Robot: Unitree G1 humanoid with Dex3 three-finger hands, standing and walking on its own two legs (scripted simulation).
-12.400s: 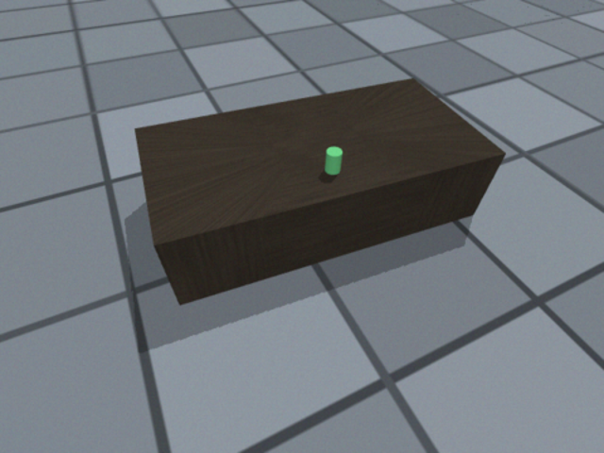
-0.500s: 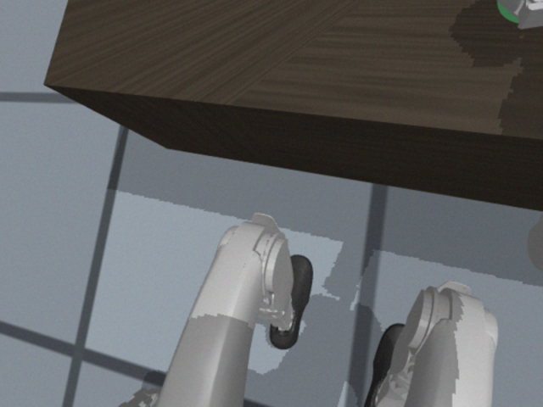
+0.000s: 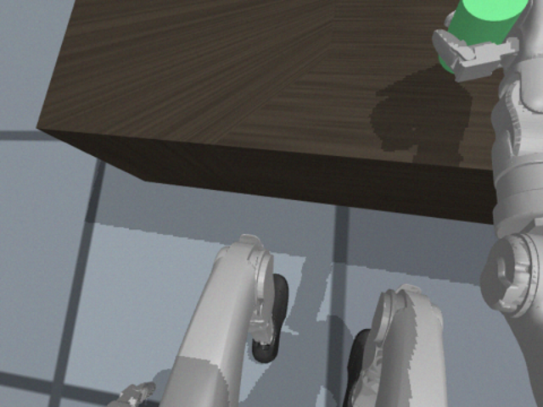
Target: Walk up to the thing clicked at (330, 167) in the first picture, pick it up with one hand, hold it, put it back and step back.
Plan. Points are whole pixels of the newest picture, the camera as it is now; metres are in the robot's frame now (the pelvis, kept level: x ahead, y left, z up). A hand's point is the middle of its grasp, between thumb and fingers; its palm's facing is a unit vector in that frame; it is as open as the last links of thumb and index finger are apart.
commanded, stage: settle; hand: right
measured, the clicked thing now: (477, 28) +0.60 -0.11 +0.01
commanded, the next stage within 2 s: lift in 0.32 s
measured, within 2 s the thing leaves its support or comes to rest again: neither
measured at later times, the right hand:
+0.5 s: hand out of the picture +0.57 -0.09 +0.09, palm faces -0.01 +1.00 -0.02, open 8.6 cm
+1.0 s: hand out of the picture +0.50 -0.11 +0.18, palm faces +0.00 +1.00 -0.03, open 8.6 cm
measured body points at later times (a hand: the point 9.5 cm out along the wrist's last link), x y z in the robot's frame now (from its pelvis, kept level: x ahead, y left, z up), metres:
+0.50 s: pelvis +0.02 +0.01 +0.07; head +0.23 -0.01 +0.47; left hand +0.07 +0.28 -0.05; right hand +0.56 -0.15 +0.10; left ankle +0.13 +0.13 -0.43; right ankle +0.06 -0.10 -0.43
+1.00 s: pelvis +0.04 +0.01 +0.16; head +0.20 +0.00 +0.58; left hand +0.12 +0.28 +0.03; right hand +0.50 -0.16 +0.18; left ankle +0.13 +0.13 -0.43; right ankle +0.06 -0.10 -0.43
